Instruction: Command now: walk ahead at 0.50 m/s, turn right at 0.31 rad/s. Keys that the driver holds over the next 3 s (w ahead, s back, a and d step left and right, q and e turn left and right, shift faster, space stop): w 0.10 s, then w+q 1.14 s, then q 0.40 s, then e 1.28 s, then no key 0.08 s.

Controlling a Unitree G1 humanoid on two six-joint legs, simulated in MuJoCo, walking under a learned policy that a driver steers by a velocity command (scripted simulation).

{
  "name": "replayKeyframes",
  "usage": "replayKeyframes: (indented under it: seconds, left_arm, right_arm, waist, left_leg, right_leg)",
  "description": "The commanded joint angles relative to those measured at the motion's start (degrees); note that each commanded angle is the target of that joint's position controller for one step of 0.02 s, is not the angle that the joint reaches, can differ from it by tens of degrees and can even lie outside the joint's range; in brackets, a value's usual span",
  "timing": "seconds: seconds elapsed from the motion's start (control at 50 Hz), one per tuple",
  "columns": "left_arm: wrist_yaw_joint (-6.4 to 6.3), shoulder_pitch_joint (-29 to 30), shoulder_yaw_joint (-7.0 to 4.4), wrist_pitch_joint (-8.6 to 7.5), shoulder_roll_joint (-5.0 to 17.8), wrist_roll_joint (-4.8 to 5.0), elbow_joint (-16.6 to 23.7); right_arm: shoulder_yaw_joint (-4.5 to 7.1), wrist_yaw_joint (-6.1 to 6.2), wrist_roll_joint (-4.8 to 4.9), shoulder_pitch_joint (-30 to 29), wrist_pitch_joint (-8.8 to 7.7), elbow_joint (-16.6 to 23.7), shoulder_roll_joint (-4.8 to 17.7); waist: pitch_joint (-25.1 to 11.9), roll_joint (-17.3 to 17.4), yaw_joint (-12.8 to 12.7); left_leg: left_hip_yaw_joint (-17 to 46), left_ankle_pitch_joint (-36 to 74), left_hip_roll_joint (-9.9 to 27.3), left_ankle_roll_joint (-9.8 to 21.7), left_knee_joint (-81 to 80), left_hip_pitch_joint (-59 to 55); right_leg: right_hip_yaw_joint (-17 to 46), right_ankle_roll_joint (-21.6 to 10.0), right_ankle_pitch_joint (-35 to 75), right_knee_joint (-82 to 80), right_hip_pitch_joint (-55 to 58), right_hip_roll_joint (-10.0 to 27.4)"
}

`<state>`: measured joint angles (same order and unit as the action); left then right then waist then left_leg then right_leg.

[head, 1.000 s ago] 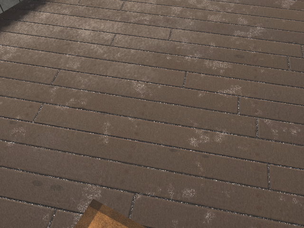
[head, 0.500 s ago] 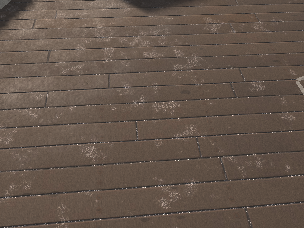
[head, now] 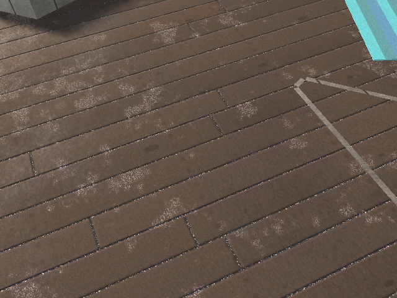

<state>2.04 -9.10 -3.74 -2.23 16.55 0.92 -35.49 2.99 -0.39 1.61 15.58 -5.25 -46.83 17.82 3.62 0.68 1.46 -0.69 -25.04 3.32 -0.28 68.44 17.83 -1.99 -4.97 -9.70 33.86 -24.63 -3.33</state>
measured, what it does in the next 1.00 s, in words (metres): walks ahead, turning left: left foot, then right foot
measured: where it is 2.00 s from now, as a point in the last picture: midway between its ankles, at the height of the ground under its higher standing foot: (135, 181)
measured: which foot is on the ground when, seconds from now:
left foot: up 0.00-0.44, down 0.46-0.92, up 0.94-1.00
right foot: down 0.00-0.46, up 0.48-0.90, down 0.92-1.00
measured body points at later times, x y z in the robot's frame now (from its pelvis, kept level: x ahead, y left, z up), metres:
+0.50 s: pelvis +0.29 +0.05 -0.01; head +0.33 +0.06 +0.44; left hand +0.30 +0.35 -0.13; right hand +0.51 -0.17 -0.10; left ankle +0.39 +0.15 -0.72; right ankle +0.09 -0.08 -0.67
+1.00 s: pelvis +0.58 +0.07 +0.00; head +0.60 +0.07 +0.45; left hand +0.66 +0.38 -0.06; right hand +0.75 -0.17 -0.11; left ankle +0.41 +0.14 -0.66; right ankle +0.69 -0.01 -0.72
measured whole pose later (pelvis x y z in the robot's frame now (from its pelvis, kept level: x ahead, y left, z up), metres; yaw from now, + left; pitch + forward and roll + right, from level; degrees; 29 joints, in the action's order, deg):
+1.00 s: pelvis +0.58 +0.07 +0.00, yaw +25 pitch +2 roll -1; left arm 0.5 -6.8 -2.6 -6.5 15.5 -0.4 -38.3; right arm 3.6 0.7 1.7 20.4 -1.5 -41.7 17.8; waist -0.3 2.2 2.3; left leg 9.0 -27.1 -4.1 1.4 60.1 17.5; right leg 0.6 -0.8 -9.8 31.2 -23.8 -1.7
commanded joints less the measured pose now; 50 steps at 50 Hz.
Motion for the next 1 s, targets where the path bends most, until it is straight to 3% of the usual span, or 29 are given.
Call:
replayKeyframes:
  seconds: [0.02, 0.04, 0.08, 0.14, 0.2, 0.26, 0.34, 0.38, 0.4, 0.42, 0.44, 0.46, 0.48, 0.5, 0.52, 0.54, 0.56, 0.58, 0.64, 0.68, 0.74, 0.82, 0.86, 0.9, 0.92, 0.94, 0.96, 0.98, 1.0]
  left_arm:
    - [-0.49, -5.22, -1.59, -1.52, 5.95, -1.09, 1.76]
    - [-0.54, -4.36, -1.5, -1.8, 5.82, -1.37, 1.77]
    - [-0.73, -4.48, -1.48, -2.51, 6.06, -0.85, 0.5]
    - [-1.44, -6.07, -1.64, -2.89, 7.26, -0.96, -1.48]
    - [-1.77, -7.55, -1.4, -2.96, 7.23, -1.18, -3.18]
    - [-1.84, -9.99, -1.58, -3.13, 8.16, -1.07, -5.47]
    - [-2.02, -12.0, -1.89, -2.2, 8.45, -0.8, -8.07]
    - [-2.46, -11.31, -2.1, -1.46, 9.06, -0.62, -8.44]
    - [-2.8, -10.47, -2.26, -1.11, 9.78, -0.65, -8.21]
    - [-3.24, -9.87, -2.43, -0.66, 10.57, -0.72, -7.94]
    - [-3.72, -8.81, -2.32, -0.1, 10.73, -0.68, -7.55]
    - [-4.32, -9.2, -1.78, -0.29, 9.97, -1.16, -6.57]
    - [-3.19, -15.73, 0.66, -1.83, 2.92, -2.43, -4.35]
    - [-2.19, -12.53, 0.54, -3.89, 5.44, -1.75, -5.05]
    - [-1.35, -6.88, -0.25, -5.2, 8.34, 0.63, -2.97]
    - [-1.36, -3.8, 0.13, -5.92, 7.83, 0.67, -1.9]
    - [-1.74, -2.29, -0.1, -6.0, 7.6, -0.72, -1.7]
    - [-2.0, -3.14, -0.47, -5.53, 7.88, -1.33, -1.41]
    - [-2.37, -5.65, -0.24, -3.73, 6.05, -1.86, -1.81]
    - [-2.64, -2.09, 0.42, -3.25, 4.48, -2.06, -0.66]
    - [-2.31, 4.73, 1.06, -3.67, 3.05, -1.73, 0.63]
    - [-1.45, 8.99, 0.3, -4.52, 5.14, -0.56, 1.77]
    - [-1.19, 7.73, -0.48, -4.99, 6.64, -0.36, 1.63]
    - [-1.48, 0.95, -1.62, -5.46, 8.12, -0.6, -0.09]
    - [-1.95, -6.01, -2.47, -5.7, 10.56, -1.59, -0.72]
    - [-2.17, -12.43, -3.82, -4.98, 15.67, -2.6, -2.19]
    - [-1.7, -13.72, -3.43, -4.48, 12.87, -1.16, -2.98]
    - [-1.82, -11.11, -2.3, -4.27, 8.79, -0.9, -2.19]
    - [-1.96, -8.58, -1.73, -3.87, 7.29, -1.25, -1.9]
  right_arm:
    - [1.42, 0.16, -0.99, -3.05, -1.93, 5.69, 7.29]
    - [1.48, 0.06, -1.05, -1.61, -1.26, 5.28, 7.09]
    - [1.19, 0.05, -1.48, -0.68, -0.08, 4.51, 5.32]
    - [0.57, 0.06, -1.64, -5.02, 0.78, 5.39, 3.41]
    - [0.11, -0.65, -0.94, -9.11, 0.58, 5.85, 2.33]
    - [-0.28, -1.39, -0.3, -13.98, 0.39, 7.39, 1.73]
    - [-0.35, -2.87, -0.2, -17.87, 0.23, 9.93, 1.82]
    - [-0.21, -3.64, -0.46, -17.25, 0.15, 10.75, 2.13]
    - [0.19, -3.76, -0.67, -15.38, 0.25, 10.72, 2.96]
    - [1.02, -3.65, -0.84, -11.66, 0.48, 10.2, 4.49]
    - [2.41, -3.31, -0.89, -4.05, 0.63, 8.5, 6.8]
    - [3.9, -2.57, -0.79, 4.95, 0.92, 7.02, 10.49]
    - [5.23, -2.23, -0.58, 8.69, 0.89, 6.95, 16.1]
    - [3.85, -2.07, -0.16, 10.22, 0.95, 6.94, 11.19]
    - [3.16, -1.71, -0.53, 7.86, 1.11, 7.18, 9.02]
    - [2.94, -1.45, -0.61, 4.28, 1.2, 8.04, 8.3]
    - [2.51, -1.32, -0.76, 1.01, 1.44, 8.83, 7.1]
    - [2.17, -1.09, -1.46, -0.8, 1.37, 9.68, 6.43]
    - [2.27, -0.44, -1.22, -2.73, 1.35, 10.4, 6.37]
    - [2.8, 0.22, -0.89, -1.63, 1.34, 9.96, 8.03]
    - [3.08, 0.91, -0.33, 0.84, 1.92, 8.94, 8.55]
    - [3.13, 1.29, 0.17, 4.34, 2.8, 7.65, 8.32]
    - [3.23, 1.43, -0.07, 4.04, 3.05, 7.75, 8.22]
    - [2.73, 1.32, -0.39, 2.9, 3.21, 8.39, 6.35]
    - [1.55, 1.03, -0.89, 2.83, 2.95, 9.2, 3.13]
    - [0.31, 1.02, 0.07, 9.66, 2.41, 10.81, -0.65]
    - [0.66, 1.09, 0.59, 10.5, 2.18, 10.75, 3.23]
    - [1.86, 1.11, 0.5, 6.11, 2.44, 10.43, 7.46]
    - [2.1, 1.16, -0.1, 2.27, 2.8, 11.11, 7.7]
  waist:
    - [-8.13, -2.77, -2.43]
    - [-7.81, -3.87, -1.17]
    - [-6.6, -2.97, -0.22]
    - [-3.85, -2.62, -1.29]
    - [-2.36, -3.1, -3.42]
    - [-0.26, -3.26, -5.74]
    - [1.39, -2.77, -6.96]
    - [0.25, -3.74, -5.83]
    - [-1.74, -4.91, -4.54]
    - [-4.9, -6.19, -2.41]
    - [-9.32, -5.55, 1.96]
    - [-14.88, -2.42, 5.98]
    - [-22.42, 12.1, 2.35]
    - [-27.32, 9.24, 5.01]
    - [-19.05, 6.6, 5.7]
    - [-13.27, 1.54, 4.13]
    - [-8.38, -2.07, 1.98]
    - [-6.92, 0.25, -0.23]
    - [-5.87, 2.12, -2.76]
    - [-4.54, 2.6, -1.83]
    - [-4.32, 3.59, 1.1]
    - [-4.67, 4.79, 2.45]
    - [-4.7, 6.01, 1.07]
    - [-6.94, 6.36, -2.91]
    - [-13.12, 2.54, -6.19]
    - [-21.33, -13.23, -4.85]
    - [-20.43, -17.74, -5.09]
    - [-12.85, -10.68, -6.4]
    - [-8.45, -6.62, -6.13]
  left_leg:
    - [4.91, 6.72, 4.97, 0.93, 0.4, 20.91]
    - [4.98, 7.46, 5.25, 0.44, -1.05, 18.07]
    - [4.11, 9.16, 5.4, -0.88, -5.35, 16.93]
    - [3.43, 18.98, 5.41, -2.25, -13.91, 20.53]
    - [2.62, 30.3, 4.17, -1.46, -24.21, 19.47]
    - [2.08, 34.63, 2.52, -0.24, -30.91, 19.21]
    - [2.24, 28.89, 0.78, 2.13, -35.45, 24.1]
    - [0.33, 23.32, -0.78, 3.77, -36.42, 22.54]
    - [-1.63, 20.26, -2.61, 4.77, -36.22, 18.82]
    - [-3.63, 17.63, -4.89, 5.9, -35.73, 13.22]
    - [-4.89, 19.19, -7.31, 7.61, -37.86, 2.6]
    - [3.7, 22.87, -2.43, 10.8, -37.9, -14.64]
    - [34.52, 14.84, 12.74, 22.52, -40.26, -37.69]
    - [47.46, 9.7, 15.2, 23.52, -48.29, -43.13]
    - [38.75, 9.02, 13.53, 20.21, -49.72, -37.67]
    - [32.28, 12.49, 11.4, 18.39, -50.44, -28.95]
    - [27.59, 17.84, 9.45, 17.36, -51.96, -20.27]
    - [25.28, 23.75, 8.24, 17.61, -53.2, -13.98]
    - [19.59, 29.83, 5.22, 17.63, -55.39, -5.07]
    - [16.6, 31.07, 3.61, 16.63, -55.84, -1.57]
    - [14.58, 25.17, 0.76, 13.53, -54.67, 0.27]
    - [20.57, 18.58, 2.73, 11.95, -50.71, -4.65]
    - [24.27, 17.58, 4.1, 10.84, -47.3, -7.42]
    - [24.22, 19.27, 1.84, 8.59, -40.83, -6.47]
    - [20.49, 16.3, -1.28, 6.63, -28.38, -1.97]
    - [11.52, -1.21, -9.56, 2.54, -9.28, 16.1]
    - [10.6, -8.83, -6.34, 1.57, 1.54, 26.14]
    - [11.11, -3.72, -3.81, 1.17, 5.6, 28.68]
    - [9.04, 0.63, -1.99, 0.81, 5.83, 27.89]
  right_leg:
    - [24.31, -11.51, 8.97, -18.45, 22.21, 16.64]
    - [23.05, -11.89, 12.15, -19.71, 18.84, 16.17]
    - [18.53, -11.95, 15.96, -21.94, 15.41, 15.23]
    - [12.41, -10.45, 18.15, -24.21, 15.06, 13.84]
    - [6.84, -7.5, 15.09, -25.41, 15.86, 12.05]
    - [4.69, -6.44, 11.81, -26.5, 18.88, 13.56]
    - [2.88, -5.48, 16.6, -23.24, 28.87, 16.93]
    - [1.53, -4.2, 27.54, -19.16, 32.08, 17.73]
    - [0.46, -3.32, 38.31, -15.5, 32.76, 17.43]
    - [-0.61, -2.37, 49.21, -9.65, 33.1, 16.82]
    - [-2.85, -0.76, 54.57, 0.88, 30.38, 14.96]
    - [-3.86, 1.5, 43.15, 15.87, 18.3, 13.31]
    - [-2.47, 6.01, -1.47, 39.2, -8.12, 1.78]
    - [7.91, 5.45, -22.0, 45.58, -16.62, -0.53]
    - [9.38, 4.43, -18.22, 46.07, -21.54, 2.98]
    - [8.35, 3.95, -13.82, 41.74, -20.99, 5.49]
    - [7.35, 4.38, -11.36, 36.51, -18.81, 7.15]
    - [7.52, 5.02, -9.88, 33.53, -14.54, 8.37]
    - [5.88, 7.71, -8.14, 26.11, -9.84, 8.75]
    - [4.78, 9.19, -1.93, 18.19, -9.1, 7.88]
    - [4.57, 9.64, 10.74, 4.51, -4.46, 5.17]
    - [6.69, 8.85, 12.57, -3.87, -1.54, 3.25]
    - [7.54, 7.29, 8.43, -5.58, 0.57, 3.37]
    - [6.39, 4.49, 6.51, -8.91, 10.61, 3.92]
    - [12.45, 1.14, 3.69, -8.24, 22.86, 11.02]
    - [35.03, -7.72, -7.51, -11.3, 42.61, 24.13]
    - [48.66, -9.94, -21.1, -15.77, 43.33, 28.36]
    - [41.49, -7.53, -23.08, -17.03, 37.09, 25.78]
    - [32.93, -5.55, -16.25, -17.15, 30.93, 23.24]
